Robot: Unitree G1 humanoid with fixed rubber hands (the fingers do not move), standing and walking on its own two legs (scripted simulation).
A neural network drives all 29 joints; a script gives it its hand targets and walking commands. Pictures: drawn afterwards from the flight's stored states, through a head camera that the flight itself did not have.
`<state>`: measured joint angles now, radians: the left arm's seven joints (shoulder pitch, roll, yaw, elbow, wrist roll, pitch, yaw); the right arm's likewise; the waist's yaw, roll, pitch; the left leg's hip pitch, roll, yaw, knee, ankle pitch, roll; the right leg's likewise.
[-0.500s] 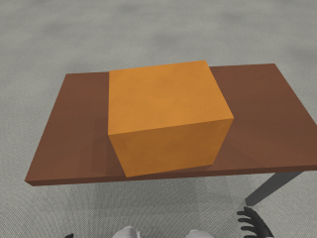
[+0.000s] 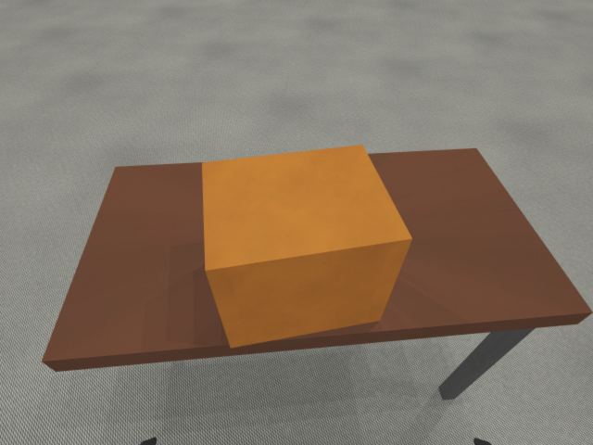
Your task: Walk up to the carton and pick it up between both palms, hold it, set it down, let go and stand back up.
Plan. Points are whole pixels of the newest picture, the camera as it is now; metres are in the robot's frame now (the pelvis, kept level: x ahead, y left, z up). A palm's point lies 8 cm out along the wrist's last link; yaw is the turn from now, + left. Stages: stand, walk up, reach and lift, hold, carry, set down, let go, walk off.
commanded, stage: walk up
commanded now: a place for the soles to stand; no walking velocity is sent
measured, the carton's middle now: (296, 246) +0.44 +0.01 -0.01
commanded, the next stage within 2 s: stand in 1.06 s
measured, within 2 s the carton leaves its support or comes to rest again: neither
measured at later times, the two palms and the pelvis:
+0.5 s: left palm out of the picture +0.09 +0.24 -0.11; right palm out of the picture +0.09 -0.25 -0.11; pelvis +0.03 +0.00 +0.01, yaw +1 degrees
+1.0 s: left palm out of the picture +0.10 +0.25 -0.11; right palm out of the picture +0.11 -0.24 -0.11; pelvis +0.04 +0.00 +0.01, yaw +2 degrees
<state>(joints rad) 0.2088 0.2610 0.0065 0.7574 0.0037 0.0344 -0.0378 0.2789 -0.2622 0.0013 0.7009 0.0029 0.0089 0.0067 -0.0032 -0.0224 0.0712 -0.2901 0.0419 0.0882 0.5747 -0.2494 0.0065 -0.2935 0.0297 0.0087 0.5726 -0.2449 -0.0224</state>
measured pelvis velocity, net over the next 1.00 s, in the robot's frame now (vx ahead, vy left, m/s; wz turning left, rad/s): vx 0.04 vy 0.00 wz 0.03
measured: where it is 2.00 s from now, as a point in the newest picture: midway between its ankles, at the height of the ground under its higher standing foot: outside the picture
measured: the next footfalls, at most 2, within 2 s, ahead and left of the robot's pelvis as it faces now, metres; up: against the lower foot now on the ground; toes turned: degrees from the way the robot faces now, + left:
none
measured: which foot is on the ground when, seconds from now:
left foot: down 0.00-1.00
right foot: down 0.00-1.00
